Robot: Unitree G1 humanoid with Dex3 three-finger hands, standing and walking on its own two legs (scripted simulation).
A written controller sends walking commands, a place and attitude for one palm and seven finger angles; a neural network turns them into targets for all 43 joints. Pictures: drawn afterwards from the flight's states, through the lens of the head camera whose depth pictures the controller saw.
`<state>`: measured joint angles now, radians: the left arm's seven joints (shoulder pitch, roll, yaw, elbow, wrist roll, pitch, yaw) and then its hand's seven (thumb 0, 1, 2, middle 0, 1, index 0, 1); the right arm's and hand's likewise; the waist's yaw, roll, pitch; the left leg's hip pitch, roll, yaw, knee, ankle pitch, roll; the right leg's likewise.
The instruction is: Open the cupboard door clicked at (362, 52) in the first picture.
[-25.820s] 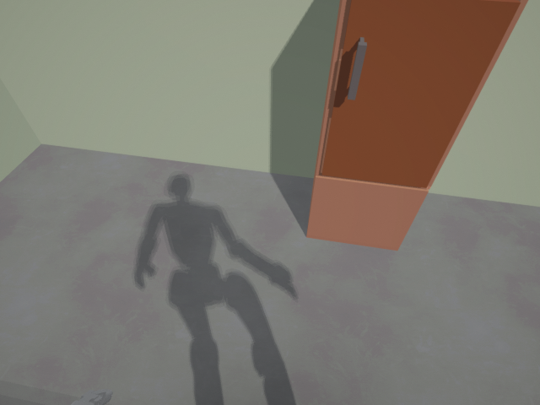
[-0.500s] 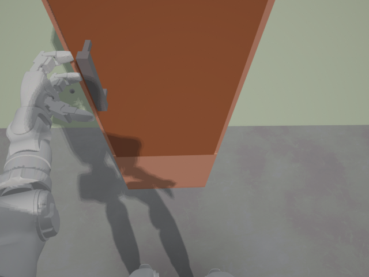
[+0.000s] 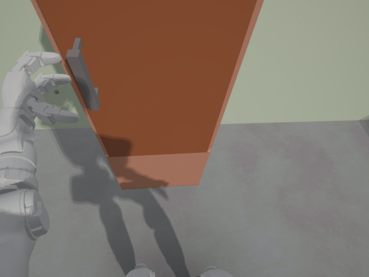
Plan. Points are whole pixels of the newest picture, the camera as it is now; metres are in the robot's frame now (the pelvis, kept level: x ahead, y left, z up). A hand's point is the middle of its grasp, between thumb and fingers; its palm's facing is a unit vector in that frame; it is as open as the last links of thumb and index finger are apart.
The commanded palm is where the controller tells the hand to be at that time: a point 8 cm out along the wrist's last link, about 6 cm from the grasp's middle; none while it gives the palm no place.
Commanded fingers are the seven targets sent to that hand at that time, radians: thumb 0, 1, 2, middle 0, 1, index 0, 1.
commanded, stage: move the hooked fingers beside the handle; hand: left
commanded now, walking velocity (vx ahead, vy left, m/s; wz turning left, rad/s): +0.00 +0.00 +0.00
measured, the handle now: (86, 76) +0.52 +0.19 +0.11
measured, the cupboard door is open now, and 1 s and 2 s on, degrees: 0 0 0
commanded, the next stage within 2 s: slide the fingers in behind the handle in 0.52 s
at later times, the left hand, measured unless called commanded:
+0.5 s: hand (60, 91) +0.47 +0.24 +0.11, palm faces +0.04 -1.00 +0.00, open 13.9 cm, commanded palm +0.45 +0.29 +0.11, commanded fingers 0.00 -0.50 0.30 -0.30 -1.20 -0.30 -1.20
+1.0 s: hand (61, 92) +0.47 +0.23 +0.11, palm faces +0.04 -1.00 +0.01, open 14.0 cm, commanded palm +0.45 +0.27 +0.11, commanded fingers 0.00 -0.50 0.30 -0.30 -1.20 -0.30 -1.20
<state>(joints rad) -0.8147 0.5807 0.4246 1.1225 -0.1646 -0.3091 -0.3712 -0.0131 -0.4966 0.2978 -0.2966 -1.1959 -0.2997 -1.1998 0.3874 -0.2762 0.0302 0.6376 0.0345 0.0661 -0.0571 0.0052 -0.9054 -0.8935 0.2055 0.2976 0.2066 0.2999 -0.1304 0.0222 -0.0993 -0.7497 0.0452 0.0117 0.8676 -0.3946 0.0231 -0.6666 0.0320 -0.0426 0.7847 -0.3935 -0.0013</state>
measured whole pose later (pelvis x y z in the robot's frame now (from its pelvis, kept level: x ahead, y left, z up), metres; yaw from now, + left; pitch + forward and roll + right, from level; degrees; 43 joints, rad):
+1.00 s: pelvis +0.00 +0.00 +0.00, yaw +0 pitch +15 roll -3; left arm -0.81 0.53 0.38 1.08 -0.18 -0.30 -0.33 -0.01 -0.50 0.30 -0.27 -1.20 -0.30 -1.20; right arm 0.38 -0.27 0.02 0.64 0.03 0.06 -0.04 0.01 -0.91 -0.89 0.21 0.30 0.21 0.30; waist -0.12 0.03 -0.11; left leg -0.75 0.04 0.01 0.87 -0.40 0.02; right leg -0.66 0.03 -0.05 0.79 -0.40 0.00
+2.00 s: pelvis -0.01 -0.02 +0.00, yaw +1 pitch +15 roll -2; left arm -0.86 0.42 0.32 1.11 -0.14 -0.33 -0.19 -0.01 -0.50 0.30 -0.32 -1.22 -0.32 -1.22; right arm 0.39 -0.27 0.01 0.66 0.02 0.03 -0.02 0.01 -0.91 -0.89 0.20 0.30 0.21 0.30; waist -0.13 0.03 -0.10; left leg -0.74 0.04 0.00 0.86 -0.37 0.00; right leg -0.67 0.03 -0.05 0.81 -0.40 -0.02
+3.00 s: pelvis -0.01 +0.00 +0.00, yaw +0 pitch +15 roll -2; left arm -0.84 0.39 0.32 1.08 -0.14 -0.33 -0.18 0.01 0.79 0.85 -0.39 -1.34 -0.40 -1.34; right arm 0.38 -0.26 0.01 0.66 0.02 0.04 -0.02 0.01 -0.91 -0.89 0.20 0.30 0.21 0.30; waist -0.12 0.03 -0.10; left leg -0.73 0.04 0.01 0.86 -0.38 0.02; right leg -0.66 0.03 -0.04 0.80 -0.40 -0.01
